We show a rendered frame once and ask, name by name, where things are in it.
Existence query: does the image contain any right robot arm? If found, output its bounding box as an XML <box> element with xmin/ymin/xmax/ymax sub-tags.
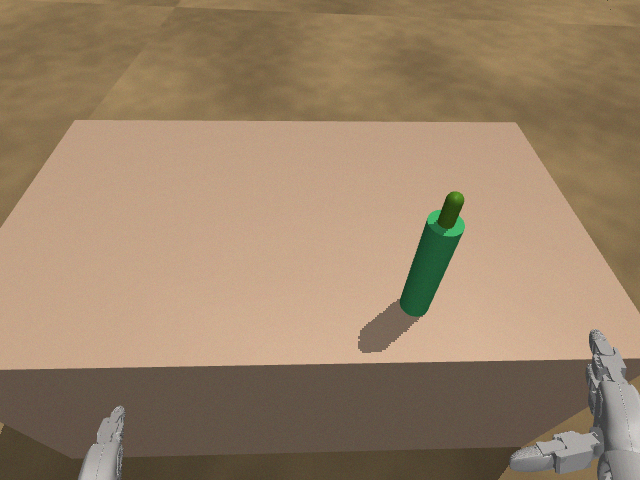
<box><xmin>597</xmin><ymin>450</ymin><xmax>640</xmax><ymax>480</ymax></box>

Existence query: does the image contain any left robot hand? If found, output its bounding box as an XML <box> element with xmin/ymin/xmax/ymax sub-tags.
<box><xmin>78</xmin><ymin>406</ymin><xmax>125</xmax><ymax>480</ymax></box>

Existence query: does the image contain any bottle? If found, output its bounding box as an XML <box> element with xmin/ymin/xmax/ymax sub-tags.
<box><xmin>400</xmin><ymin>191</ymin><xmax>465</xmax><ymax>317</ymax></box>

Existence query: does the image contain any right robot hand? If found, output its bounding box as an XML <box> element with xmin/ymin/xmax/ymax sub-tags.
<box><xmin>509</xmin><ymin>329</ymin><xmax>640</xmax><ymax>474</ymax></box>

